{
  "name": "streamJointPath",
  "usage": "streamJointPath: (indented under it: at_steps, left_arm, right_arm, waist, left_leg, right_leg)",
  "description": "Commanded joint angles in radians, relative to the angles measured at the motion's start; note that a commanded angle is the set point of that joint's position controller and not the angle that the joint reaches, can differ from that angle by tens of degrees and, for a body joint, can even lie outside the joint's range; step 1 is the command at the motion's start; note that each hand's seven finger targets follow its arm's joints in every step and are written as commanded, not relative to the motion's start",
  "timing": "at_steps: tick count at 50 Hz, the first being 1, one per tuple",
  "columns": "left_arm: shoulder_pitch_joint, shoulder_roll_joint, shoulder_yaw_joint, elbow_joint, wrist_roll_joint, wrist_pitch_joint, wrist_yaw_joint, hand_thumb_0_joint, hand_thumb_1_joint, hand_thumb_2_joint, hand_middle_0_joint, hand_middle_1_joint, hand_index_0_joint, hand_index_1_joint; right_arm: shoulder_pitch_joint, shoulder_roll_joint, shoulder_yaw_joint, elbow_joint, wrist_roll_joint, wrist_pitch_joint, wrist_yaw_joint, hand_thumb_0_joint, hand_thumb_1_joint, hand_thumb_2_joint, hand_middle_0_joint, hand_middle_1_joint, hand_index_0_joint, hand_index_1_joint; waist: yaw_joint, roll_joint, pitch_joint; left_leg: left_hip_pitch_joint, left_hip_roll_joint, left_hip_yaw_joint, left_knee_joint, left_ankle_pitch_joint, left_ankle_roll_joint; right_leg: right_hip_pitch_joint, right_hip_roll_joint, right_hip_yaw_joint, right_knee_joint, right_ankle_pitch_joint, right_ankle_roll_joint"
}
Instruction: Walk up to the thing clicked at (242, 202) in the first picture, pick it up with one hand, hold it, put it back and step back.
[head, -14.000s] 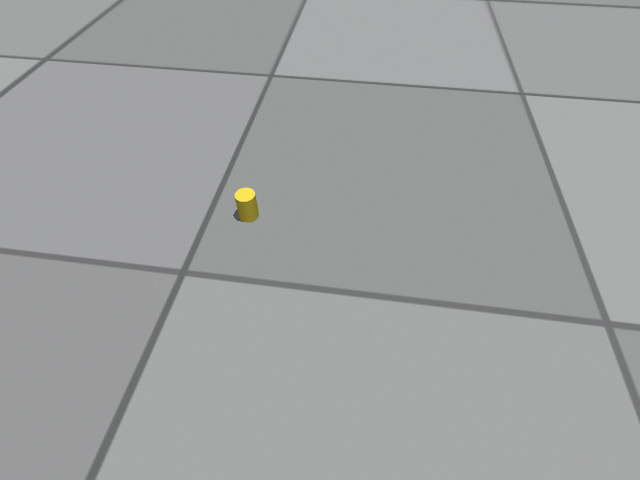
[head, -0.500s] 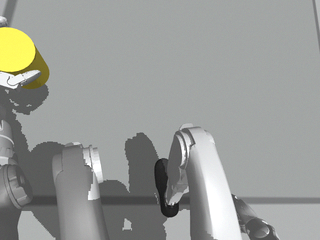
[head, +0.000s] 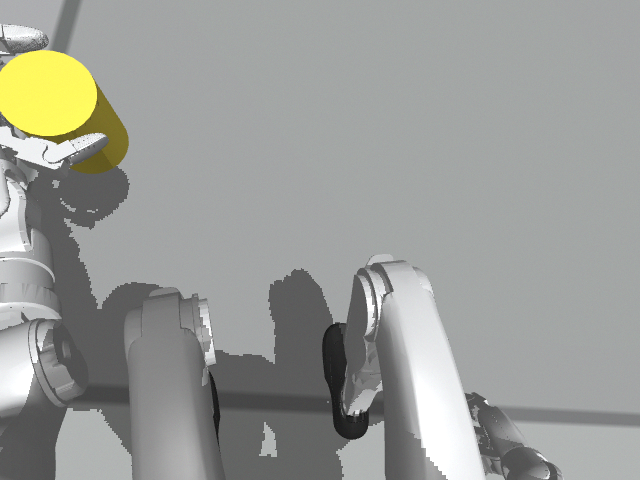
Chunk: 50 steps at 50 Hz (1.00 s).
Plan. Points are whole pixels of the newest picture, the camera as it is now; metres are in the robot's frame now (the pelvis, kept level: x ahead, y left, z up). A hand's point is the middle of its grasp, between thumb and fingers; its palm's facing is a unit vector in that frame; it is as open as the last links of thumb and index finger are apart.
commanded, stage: settle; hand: left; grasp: from the side
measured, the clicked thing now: (72, 120) +0.52 +0.24 -0.08
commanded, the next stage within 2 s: lift in 0.24 s
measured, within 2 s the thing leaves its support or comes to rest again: neither
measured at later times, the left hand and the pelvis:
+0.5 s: hand (41, 93) +0.51 +0.25 -0.01, palm faces +0.22 -0.97 -0.04, open 11.7 cm; pelvis +0.00 +0.00 +0.01, yaw +1 degrees
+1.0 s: hand out of the picture +0.47 +0.24 +0.09, palm faces +0.19 -0.98 -0.03, open 11.7 cm; pelvis +0.01 +0.00 +0.09, yaw +3 degrees
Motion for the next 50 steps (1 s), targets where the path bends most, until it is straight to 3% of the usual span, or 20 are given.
streamJointPath:
  at_steps: [1, 14, 17, 18, 20, 21, 23, 24, 27, 30, 33, 36, 39, 40, 42, 44, 46, 47, 48, 50]
  left_arm:
    - [-0.365, 0.208, 0.014, -0.223, -0.008, -0.071, 0.007, 0.0, -0.021, 1.2, -1.204, -1.322, -1.194, -1.352]
    - [-0.382, 0.186, 0.01, -0.208, -0.002, -0.07, 0.014, 0.0, 0.034, 1.258, -1.235, -1.354, -1.223, -1.387]
    - [-0.362, 0.197, 0.025, -0.198, 0.001, -0.07, 0.018, 0.0, 0.056, 1.266, -1.232, -1.355, -1.22, -1.388]
    - [-0.341, 0.192, 0.031, -0.173, 0.002, -0.067, 0.018, 0.0, 0.073, 1.186, -1.275, -1.401, -1.297, -1.395]
    - [-0.382, 0.186, 0.013, -0.236, -0.003, -0.074, 0.012, 0.0, 0.008, 1.214, -1.301, -1.451, -1.323, -1.448]
    - [-0.364, 0.193, 0.025, -0.223, -0.005, -0.071, 0.009, 0.0, -0.014, 1.218, -1.314, -1.461, -1.335, -1.459]
    - [-0.385, 0.188, 0.009, -0.254, -0.013, -0.07, -0.005, 0.0, 0.011, 1.221, -1.307, -1.455, -1.328, -1.453]
    - [-0.36, 0.204, 0.027, -0.242, -0.012, -0.067, -0.009, 0.0, 0.023, 1.215, -1.307, -1.451, -1.329, -1.448]
    - [-0.335, 0.177, 0.015, -0.264, -0.029, -0.056, -0.035, 0.0, -0.007, 1.231, -1.309, -1.466, -1.331, -1.463]
    - [-0.325, 0.189, 0.022, -0.293, -0.042, -0.038, -0.058, 0.0, -0.007, 1.219, -1.293, -1.45, -1.316, -1.446]
    - [-0.305, 0.14, 0.004, -0.317, -0.064, -0.014, -0.068, 0.0, -0.031, 1.231, -1.295, -1.462, -1.321, -1.457]
    - [-0.267, 0.14, 0.012, -0.343, -0.067, 0.003, -0.064, 0.0, -0.028, 1.22, -1.298, -1.453, -1.325, -1.446]
    - [-0.244, 0.091, -0.025, -0.388, -0.073, 0.02, -0.065, 0.0, -0.077, 1.221, -1.291, -1.457, -1.318, -1.451]
    - [-0.216, 0.087, -0.029, -0.391, -0.08, 0.027, -0.066, 0.0, -0.063, 1.208, -1.297, -1.453, -1.326, -1.445]
    - [-0.184, 0.125, 0.001, -0.464, -0.085, 0.035, -0.06, 0.0, -0.059, 1.197, -1.281, -1.435, -1.311, -1.426]
    - [-0.185, 0.06, -0.041, -0.486, -0.1, 0.051, -0.06, 0.0, -0.063, 1.213, -1.292, -1.455, -1.323, -1.445]
    - [-0.133, 0.05, -0.043, -0.501, -0.104, 0.073, -0.05, 0.0, -0.075, 1.222, -1.289, -1.458, -1.32, -1.449]
    - [-0.098, 0.054, -0.024, -0.503, -0.104, 0.083, -0.042, 0.0, -0.072, 1.225, -1.304, -1.465, -1.333, -1.457]
    - [-0.099, 0.034, -0.047, -0.551, -0.105, 0.089, -0.042, 0.0, -0.049, 1.217, -1.3, -1.457, -1.331, -1.447]
    - [-0.066, 0.01, -0.07, -0.615, -0.107, 0.107, -0.035, 0.0, -0.052, 1.208, -1.294, -1.454, -1.327, -1.442]
  right_arm:
    - [0.175, -0.23, -0.092, -0.027, -0.002, -0.01, -0.022, 0.0, -0.912, -0.906, 0.199, 0.3, 0.199, 0.3]
    - [0.192, -0.223, -0.107, -0.016, 0.005, -0.017, -0.025, 0.0, -0.911, -0.906, 0.199, 0.3, 0.199, 0.3]
    - [0.199, -0.226, -0.112, -0.021, 0.007, -0.017, -0.026, 0.0, -0.907, -0.905, 0.199, 0.3, 0.199, 0.3]
    - [0.199, -0.225, -0.112, -0.022, 0.007, -0.016, -0.028, 0.0, -0.947, -0.909, 0.2, 0.299, 0.199, 0.299]
    - [0.206, -0.218, -0.11, -0.016, 0.007, -0.016, -0.026, 0.0, -0.953, -0.911, 0.2, 0.299, 0.199, 0.299]
    - [0.191, -0.218, -0.115, -0.021, 0.01, -0.018, -0.028, 0.0, -0.957, -0.912, 0.2, 0.299, 0.199, 0.299]
    - [0.2, -0.218, -0.117, -0.016, 0.014, -0.022, -0.029, 0.0, -0.951, -0.91, 0.2, 0.299, 0.199, 0.299]
    - [0.207, -0.218, -0.122, -0.018, 0.017, -0.02, -0.031, 0.0, -0.954, -0.911, 0.2, 0.299, 0.199, 0.299]
    - [0.192, -0.212, -0.126, -0.03, 0.028, -0.023, -0.035, 0.0, -0.952, -0.911, 0.199, 0.299, 0.199, 0.299]
    - [0.207, -0.213, -0.14, -0.032, 0.042, -0.025, -0.044, 0.0, -0.95, -0.911, 0.199, 0.3, 0.199, 0.3]
    - [0.203, -0.2, -0.15, -0.04, 0.055, -0.035, -0.051, 0.0, -0.946, -0.91, 0.199, 0.299, 0.199, 0.299]
    - [0.198, -0.198, -0.159, -0.044, 0.065, -0.041, -0.059, 0.0, -0.945, -0.909, 0.199, 0.299, 0.199, 0.299]
    - [0.191, -0.183, -0.17, -0.055, 0.075, -0.048, -0.067, 0.0, -0.949, -0.91, 0.199, 0.299, 0.199, 0.299]
    - [0.185, -0.19, -0.17, -0.065, 0.083, -0.05, -0.07, 0.0, -0.948, -0.909, 0.199, 0.299, 0.199, 0.299]
    - [0.175, -0.191, -0.179, -0.08, 0.09, -0.054, -0.077, 0.0, -0.948, -0.909, 0.199, 0.299, 0.199, 0.299]
    - [0.177, -0.175, -0.177, -0.079, 0.097, -0.058, -0.08, 0.0, -0.947, -0.909, 0.2, 0.299, 0.199, 0.299]
    - [0.17, -0.17, -0.184, -0.083, 0.105, -0.065, -0.087, 0.0, -0.944, -0.908, 0.2, 0.299, 0.199, 0.299]
    - [0.173, -0.167, -0.187, -0.086, 0.107, -0.067, -0.088, 0.0, -0.947, -0.909, 0.199, 0.299, 0.199, 0.299]
    - [0.162, -0.159, -0.186, -0.092, 0.109, -0.069, -0.09, 0.0, -0.943, -0.907, 0.199, 0.299, 0.199, 0.299]
    - [0.154, -0.152, -0.194, -0.109, 0.115, -0.072, -0.096, 0.0, -0.943, -0.907, 0.2, 0.299, 0.199, 0.299]
  waist:
    - [-0.024, 0.239, -0.702]
    - [-0.023, 0.251, -0.7]
    - [-0.015, 0.253, -0.725]
    - [-0.015, 0.231, -0.724]
    - [-0.012, 0.262, -0.737]
    - [-0.004, 0.246, -0.753]
    - [-0.01, 0.265, -0.748]
    - [-0.003, 0.247, -0.764]
    - [0.006, 0.244, -0.769]
    - [0.024, 0.248, -0.808]
    - [0.021, 0.204, -0.795]
    - [0.039, 0.196, -0.783]
    - [0.037, 0.178, -0.765]
    - [0.044, 0.187, -0.755]
    - [0.073, 0.189, -0.817]
    - [0.056, 0.169, -0.788]
    - [0.07, 0.16, -0.742]
    - [0.073, 0.145, -0.742]
    - [0.086, 0.141, -0.755]
    - [0.08, 0.139, -0.766]
  left_leg:
    - [0.432, -0.001, 0.075, -0.308, 0.165, 0.024]
    - [0.471, -0.004, 0.072, -0.346, 0.159, 0.02]
    - [0.493, -0.003, 0.071, -0.353, 0.191, 0.016]
    - [0.49, -0.004, 0.072, -0.35, 0.198, 0.019]
    - [0.502, -0.005, 0.077, -0.357, 0.21, 0.017]
    - [0.508, -0.005, 0.08, -0.353, 0.203, 0.02]
    - [0.502, -0.006, 0.086, -0.36, 0.203, 0.02]
    - [0.499, -0.007, 0.086, -0.367, 0.197, 0.022]
    - [0.523, -0.006, 0.087, -0.385, 0.197, 0.023]
    - [0.552, -0.008, 0.096, -0.406, 0.201, 0.022]
    - [0.537, -0.01, 0.104, -0.421, 0.178, 0.03]
    - [0.561, -0.008, 0.099, -0.452, 0.172, 0.028]
    - [0.584, -0.006, 0.101, -0.49, 0.137, 0.032]
    - [0.597, -0.007, 0.087, -0.515, 0.132, 0.028]
    - [0.652, -0.005, 0.084, -0.535, 0.156, 0.028]
    - [0.663, -0.003, 0.081, -0.558, 0.167, 0.028]
    - [0.674, -0.001, 0.081, -0.592, 0.135, 0.03]
    - [0.68, 0.0, 0.085, -0.601, 0.142, 0.031]
    - [0.708, 0.0, 0.08, -0.621, 0.147, 0.029]
    - [0.736, 0.0, 0.089, -0.648, 0.141, 0.033]
  right_leg:
    - [0.419, 0.049, -0.059, -0.19, 0.145, -0.072]
    - [0.39, 0.045, -0.056, -0.203, 0.13, -0.077]
    - [0.405, 0.045, -0.057, -0.201, 0.152, -0.078]
    - [0.412, 0.044, -0.055, -0.208, 0.16, -0.075]
    - [0.426, 0.043, -0.051, -0.205, 0.168, -0.078]
    - [0.427, 0.043, -0.048, -0.21, 0.163, -0.077]
    - [0.439, 0.04, -0.044, -0.212, 0.166, -0.077]
    - [0.449, 0.042, -0.043, -0.221, 0.16, -0.077]
    - [0.451, 0.039, -0.041, -0.233, 0.156, -0.078]
    - [0.485, 0.036, -0.029, -0.253, 0.157, -0.08]
    - [0.51, 0.035, -0.02, -0.293, 0.143, -0.077]
    - [0.516, 0.032, -0.017, -0.315, 0.134, -0.079]
    - [0.534, 0.033, -0.01, -0.367, 0.107, -0.078]
    - [0.524, 0.029, -0.013, -0.37, 0.103, -0.08]
    - [0.563, 0.03, -0.008, -0.388, 0.119, -0.081]
    - [0.588, 0.03, -0.007, -0.412, 0.13, -0.08]
    - [0.599, 0.031, -0.003, -0.449, 0.104, -0.079]
    - [0.625, 0.032, 0.0, -0.469, 0.107, -0.078]
    - [0.638, 0.032, 0.002, -0.483, 0.111, -0.079]
    - [0.693, 0.031, 0.009, -0.529, 0.11, -0.076]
